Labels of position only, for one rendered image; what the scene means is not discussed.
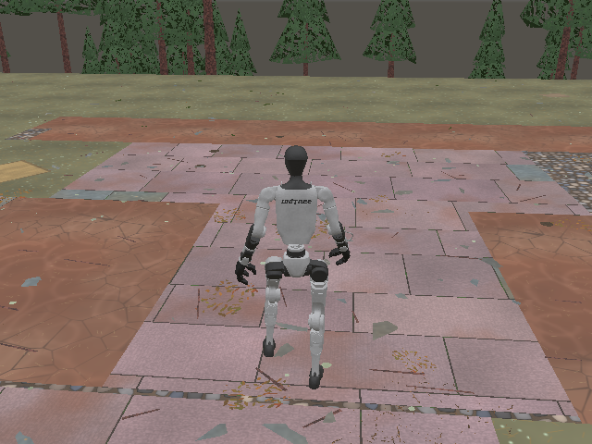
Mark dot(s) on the robot left shin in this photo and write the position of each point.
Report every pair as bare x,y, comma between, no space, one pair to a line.
271,311

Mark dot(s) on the robot right hand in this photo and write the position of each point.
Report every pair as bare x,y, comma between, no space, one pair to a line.
344,259

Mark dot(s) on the robot left upper arm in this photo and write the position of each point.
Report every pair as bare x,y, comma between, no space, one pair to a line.
261,212

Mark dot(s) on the robot right upper arm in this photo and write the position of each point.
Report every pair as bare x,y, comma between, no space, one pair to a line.
325,195

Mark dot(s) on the right robot forearm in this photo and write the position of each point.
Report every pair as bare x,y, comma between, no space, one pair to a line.
341,240

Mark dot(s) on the humanoid robot head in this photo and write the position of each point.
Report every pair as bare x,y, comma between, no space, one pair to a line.
295,161

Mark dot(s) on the robot left hand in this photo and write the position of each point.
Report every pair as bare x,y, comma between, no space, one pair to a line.
240,272

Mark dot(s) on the left robot forearm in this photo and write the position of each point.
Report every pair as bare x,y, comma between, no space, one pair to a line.
249,248

